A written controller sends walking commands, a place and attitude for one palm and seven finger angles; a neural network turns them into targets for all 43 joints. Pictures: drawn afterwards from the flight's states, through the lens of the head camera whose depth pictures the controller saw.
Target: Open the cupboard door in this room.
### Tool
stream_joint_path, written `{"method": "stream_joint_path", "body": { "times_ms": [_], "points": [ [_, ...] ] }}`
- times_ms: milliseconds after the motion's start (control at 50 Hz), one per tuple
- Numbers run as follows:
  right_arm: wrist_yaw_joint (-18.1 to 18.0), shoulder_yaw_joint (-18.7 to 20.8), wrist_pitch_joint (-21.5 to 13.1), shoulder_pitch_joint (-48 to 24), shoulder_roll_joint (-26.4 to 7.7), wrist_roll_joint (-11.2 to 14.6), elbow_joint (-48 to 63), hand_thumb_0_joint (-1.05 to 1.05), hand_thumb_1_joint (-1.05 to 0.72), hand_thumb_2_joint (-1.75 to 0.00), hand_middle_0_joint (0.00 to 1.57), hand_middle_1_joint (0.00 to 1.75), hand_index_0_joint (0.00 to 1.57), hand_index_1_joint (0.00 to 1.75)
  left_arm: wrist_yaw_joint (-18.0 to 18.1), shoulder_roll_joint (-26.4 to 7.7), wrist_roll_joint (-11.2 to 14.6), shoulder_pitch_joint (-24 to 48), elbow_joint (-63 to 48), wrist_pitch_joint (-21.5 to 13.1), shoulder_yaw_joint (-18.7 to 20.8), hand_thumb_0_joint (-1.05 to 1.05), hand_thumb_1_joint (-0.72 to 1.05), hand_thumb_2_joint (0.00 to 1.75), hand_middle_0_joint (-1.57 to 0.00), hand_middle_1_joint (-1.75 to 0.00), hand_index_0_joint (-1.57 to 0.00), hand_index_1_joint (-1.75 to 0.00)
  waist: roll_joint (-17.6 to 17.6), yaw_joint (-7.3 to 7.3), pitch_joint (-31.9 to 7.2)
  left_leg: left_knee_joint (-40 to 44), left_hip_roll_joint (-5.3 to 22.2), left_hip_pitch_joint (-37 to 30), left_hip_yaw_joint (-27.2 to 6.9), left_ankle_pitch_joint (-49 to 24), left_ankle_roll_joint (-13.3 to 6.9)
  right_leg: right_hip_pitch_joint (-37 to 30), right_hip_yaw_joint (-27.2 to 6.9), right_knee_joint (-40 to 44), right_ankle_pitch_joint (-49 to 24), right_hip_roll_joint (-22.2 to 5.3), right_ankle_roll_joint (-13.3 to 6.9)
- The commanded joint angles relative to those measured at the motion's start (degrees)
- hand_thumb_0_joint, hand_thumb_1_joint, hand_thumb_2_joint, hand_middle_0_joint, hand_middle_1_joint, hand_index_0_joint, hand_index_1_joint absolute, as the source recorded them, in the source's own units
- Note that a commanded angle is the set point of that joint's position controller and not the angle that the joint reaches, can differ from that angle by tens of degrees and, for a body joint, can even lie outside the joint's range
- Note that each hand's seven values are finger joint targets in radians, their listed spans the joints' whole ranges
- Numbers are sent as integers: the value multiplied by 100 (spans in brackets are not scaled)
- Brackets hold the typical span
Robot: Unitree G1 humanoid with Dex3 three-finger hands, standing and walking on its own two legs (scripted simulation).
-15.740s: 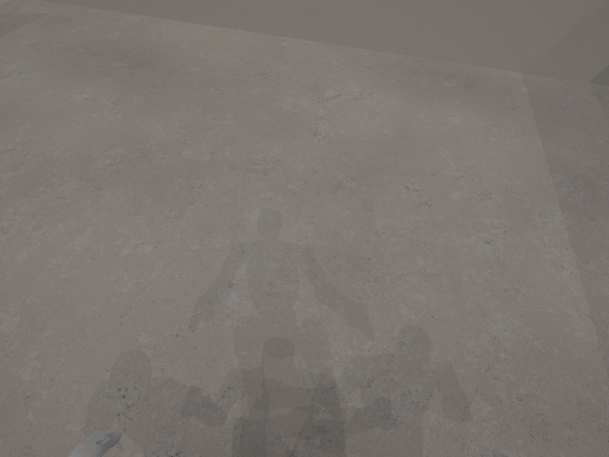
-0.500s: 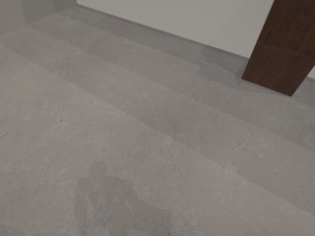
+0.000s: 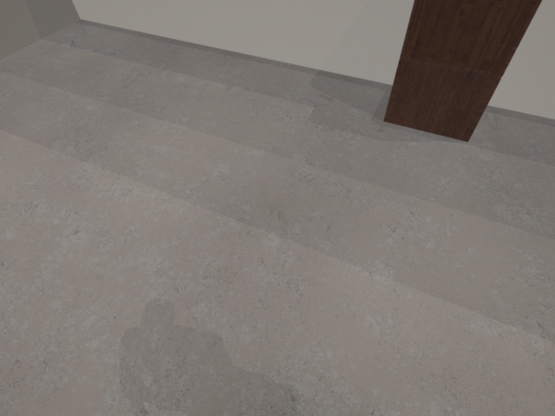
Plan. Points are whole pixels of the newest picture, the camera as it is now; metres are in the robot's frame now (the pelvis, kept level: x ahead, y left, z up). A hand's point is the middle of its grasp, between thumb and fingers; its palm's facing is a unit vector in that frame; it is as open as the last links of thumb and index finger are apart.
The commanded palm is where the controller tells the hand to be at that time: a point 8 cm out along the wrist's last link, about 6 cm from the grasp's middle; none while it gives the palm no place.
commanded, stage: turn or walk to find it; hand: left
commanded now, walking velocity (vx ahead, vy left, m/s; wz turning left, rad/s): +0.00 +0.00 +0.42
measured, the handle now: out of the picture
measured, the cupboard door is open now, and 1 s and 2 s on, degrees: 0 0 0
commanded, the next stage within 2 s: none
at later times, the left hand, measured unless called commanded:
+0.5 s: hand out of the picture -0.01 +0.23 -0.18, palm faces +0.20 -0.95 -0.24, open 7.4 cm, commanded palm none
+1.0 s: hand out of the picture +0.01 +0.22 -0.15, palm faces +0.36 -0.89 -0.28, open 7.4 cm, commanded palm none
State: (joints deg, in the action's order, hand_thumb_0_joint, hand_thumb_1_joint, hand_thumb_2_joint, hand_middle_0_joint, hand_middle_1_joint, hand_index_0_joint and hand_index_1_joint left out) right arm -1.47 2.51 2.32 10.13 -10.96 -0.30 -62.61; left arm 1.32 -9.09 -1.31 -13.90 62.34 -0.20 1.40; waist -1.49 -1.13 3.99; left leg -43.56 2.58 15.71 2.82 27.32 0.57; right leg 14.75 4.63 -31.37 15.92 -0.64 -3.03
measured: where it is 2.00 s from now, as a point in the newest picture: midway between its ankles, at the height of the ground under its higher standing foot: outside the picture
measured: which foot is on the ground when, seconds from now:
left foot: up 0.00-0.12, down 0.14-1.00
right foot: down 0.00-0.56, up 0.58-0.98, down 1.00-1.00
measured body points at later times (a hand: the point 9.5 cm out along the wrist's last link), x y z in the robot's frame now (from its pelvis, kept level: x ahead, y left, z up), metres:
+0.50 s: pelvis -0.02 +0.02 -0.01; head +0.01 +0.03 +0.44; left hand -0.02 +0.28 -0.16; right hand +0.04 -0.21 -0.16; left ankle -0.04 +0.14 -0.72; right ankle +0.01 -0.09 -0.74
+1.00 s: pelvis -0.02 -0.01 +0.00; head +0.02 -0.01 +0.44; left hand +0.00 +0.27 -0.13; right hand +0.11 -0.22 -0.16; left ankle -0.04 +0.14 -0.74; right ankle +0.01 -0.11 -0.74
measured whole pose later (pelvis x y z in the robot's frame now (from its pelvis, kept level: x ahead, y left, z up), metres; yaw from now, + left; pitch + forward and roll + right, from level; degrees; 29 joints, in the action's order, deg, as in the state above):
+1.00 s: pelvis -0.02 -0.01 +0.00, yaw +22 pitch +1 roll +1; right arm 0.3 3.7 2.1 11.8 -11.6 -1.4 -54.9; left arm 0.9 -12.2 -0.3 -6.0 53.3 1.7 2.8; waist -1.2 1.7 3.5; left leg -30.0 -2.0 19.2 -5.4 12.0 1.6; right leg 16.7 2.0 -34.3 18.8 -2.0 4.0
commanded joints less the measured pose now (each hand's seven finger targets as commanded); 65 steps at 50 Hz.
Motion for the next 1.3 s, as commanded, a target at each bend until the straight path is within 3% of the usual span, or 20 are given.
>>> {"method": "stream_joint_path", "body": {
  "times_ms": [0,100,200,300,400,440,500,520,560,600,680,840,940,960,1000,1020,1040,1080,1160,1280],
  "points": [
    [-5,-27,-171,386,-186,1,87,0,-90,-90,20,30,20,30,42,-990,15,-54,-141,-101,144,0,90,90,-20,-30,-20,-30,687,83,-539,563,57,-20,-193,-394,12,-625,-1146,1236,-2105,-1327,-566],
    [0,-48,-253,658,-326,-40,-80,0,-90,-90,20,30,20,30,43,-831,109,43,-128,-24,144,0,90,90,-20,-30,-20,-30,133,97,-461,2004,329,-757,-570,-1994,-53,-71,-624,820,-811,-983,29],
    [6,-14,-229,278,-588,-62,110,0,-90,-90,20,30,20,30,29,-729,90,88,-210,72,158,0,90,90,-20,-30,-20,-30,-809,-121,28,2584,744,554,-1284,-1949,-348,-666,-3,327,-438,-505,407],
    [33,59,-165,372,-565,-78,344,0,-90,-90,20,30,20,30,35,-868,62,13,-307,74,235,0,90,90,-20,-30,-20,-30,-197,-80,-72,2144,408,839,-1092,-1482,-256,-677,-196,594,-2,-818,319],
    [78,149,-72,538,-447,-96,568,0,-90,-90,20,30,20,30,48,-1197,7,132,-608,72,377,0,90,90,-20,-30,-20,-30,1140,0,-424,214,-57,693,-237,-557,-4,-361,-942,1482,395,-2039,-397],
    [102,174,-56,506,-469,-82,657,0,-90,-90,20,30,20,30,76,-1183,-31,272,-689,54,383,0,90,90,-20,-30,-20,-30,1199,36,-463,-341,100,728,-163,-71,29,-265,-796,1371,-339,-2264,-562],
    [159,132,-99,575,-356,-50,692,0,-90,-90,20,30,20,30,48,-1230,-29,349,-734,62,381,0,90,90,-20,-30,-20,-30,901,171,-473,726,129,165,40,-707,80,-85,-38,535,-1140,-2003,-251],
    [166,144,-147,798,-451,-62,660,0,-90,-90,20,30,20,30,36,-1166,6,366,-768,96,378,0,90,90,-20,-30,-20,-30,446,296,-600,1489,218,-322,-215,-1439,14,224,239,-59,-849,-1750,31],
    [100,309,-214,1082,-1253,-135,692,0,-90,-90,20,30,20,30,4,-675,54,589,-1075,170,266,0,90,90,-20,-30,-20,-30,-1831,472,-365,2904,1899,-656,-2876,-3301,-899,1701,398,-2294,1828,-430,680],
    [23,292,-211,830,-1189,-133,680,0,-90,-90,20,30,20,30,19,-771,14,711,-994,236,301,0,90,90,-20,-30,-20,-30,-1274,368,-352,2899,1666,-417,-2527,-2754,-1013,1741,-315,-3058,1427,-588,569],
    [-8,235,-267,443,-1066,-106,838,0,-90,-90,20,30,20,30,-57,-799,21,485,-876,160,287,0,90,90,-20,-30,-20,-30,-464,183,-669,2480,1147,-998,-1732,-3526,-926,1796,-365,-3250,742,-469,685],
    [47,329,-183,545,-1154,-126,923,0,-90,-90,20,30,20,30,-28,-752,73,801,-1143,171,237,0,90,90,-20,-30,-20,-30,-832,347,-635,2361,1059,-960,-1965,-3596,-1041,1307,-352,-1953,1030,-282,766],
    [95,389,-116,169,-1171,-113,1106,0,-90,-90,20,30,20,30,-18,-818,108,146,-1042,78,267,0,90,90,-20,-30,-20,-30,-751,41,-828,1833,666,-31,-2020,-3249,-735,-365,-150,282,-19,-45,679],
    [108,379,-114,125,-1037,-77,1147,0,-90,-90,20,30,20,30,0,-977,88,-133,-991,29,311,0,90,90,-20,-30,-20,-30,-341,-93,-909,1491,394,517,-1812,-2488,-469,-1084,-305,999,-510,-308,651],
    [130,312,-95,-24,-608,-54,1405,0,-90,-90,20,30,20,30,59,-1800,-18,-192,-1097,-21,441,0,90,90,-20,-30,-20,-30,1944,-205,-660,-731,-634,1959,-620,609,142,-1214,-2586,1619,-1017,-2645,-311],
    [145,365,-41,-98,-828,-92,1382,0,-90,-90,20,30,20,30,63,-1666,13,-27,-1189,6,394,0,90,90,-20,-30,-20,-30,1335,-143,-474,-1560,-405,1704,-836,518,86,-457,-2236,1649,-843,-2653,-582],
    [149,398,47,46,-820,-121,1293,0,-90,-90,20,30,20,30,103,-1422,25,318,-1251,-19,427,0,90,90,-20,-30,-20,-30,1787,38,-302,-2014,-275,1760,-966,286,75,-137,-2048,1793,-400,-2406,-500],
    [213,385,79,229,-777,-132,994,0,-90,-90,20,30,20,30,51,-1133,44,667,-1353,-42,294,0,90,90,-20,-30,-20,-30,946,257,11,-2572,-172,1710,-783,-433,155,-59,-1239,1581,-693,-1809,-270],
    [237,322,108,338,-650,-104,873,0,-90,-90,20,30,20,30,45,-1022,52,215,-1216,-114,248,0,90,90,-20,-30,-20,-30,991,180,-244,-2606,-143,1704,-590,-877,334,-678,-515,1330,-1940,-1578,-151],
    [200,217,99,-169,-657,-92,949,0,-90,-90,20,30,20,30,70,-1148,7,-436,-979,-105,298,0,90,90,-20,-30,-20,-30,972,-92,-489,-1816,4,1701,-427,-430,430,-1455,-474,1086,-2958,-1892,-394]
  ]
}}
